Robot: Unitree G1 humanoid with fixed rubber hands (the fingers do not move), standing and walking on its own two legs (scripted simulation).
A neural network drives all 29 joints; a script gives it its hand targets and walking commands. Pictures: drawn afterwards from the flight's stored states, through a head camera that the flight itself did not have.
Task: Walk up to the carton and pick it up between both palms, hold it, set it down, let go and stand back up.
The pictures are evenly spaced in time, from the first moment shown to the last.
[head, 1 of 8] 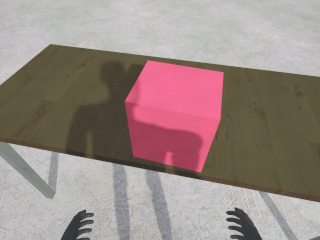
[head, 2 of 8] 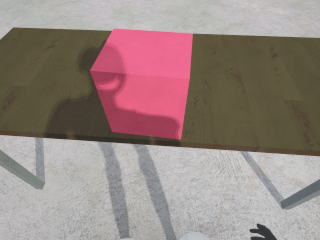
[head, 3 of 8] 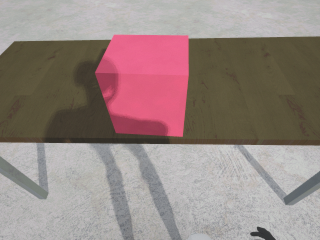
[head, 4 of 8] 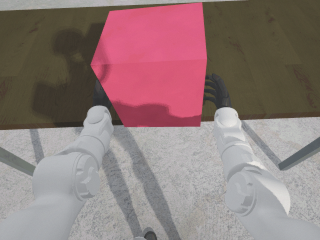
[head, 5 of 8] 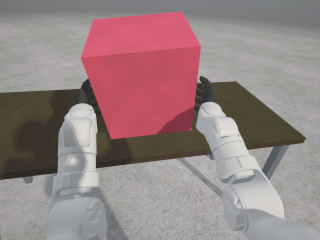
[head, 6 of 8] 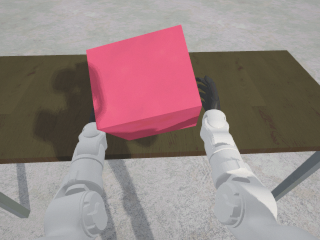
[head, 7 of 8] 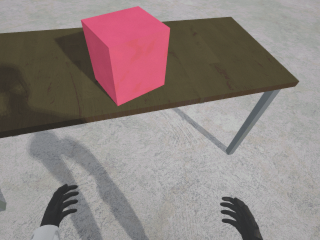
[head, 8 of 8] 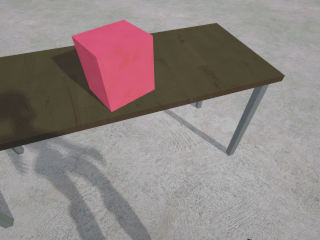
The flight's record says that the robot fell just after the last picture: no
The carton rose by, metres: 0.24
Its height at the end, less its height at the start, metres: +0.00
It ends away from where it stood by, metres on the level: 0.09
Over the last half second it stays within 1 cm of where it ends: yes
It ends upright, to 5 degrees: yes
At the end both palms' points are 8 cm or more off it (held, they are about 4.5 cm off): yes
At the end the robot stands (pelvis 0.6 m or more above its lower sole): yes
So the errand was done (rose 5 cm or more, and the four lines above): yes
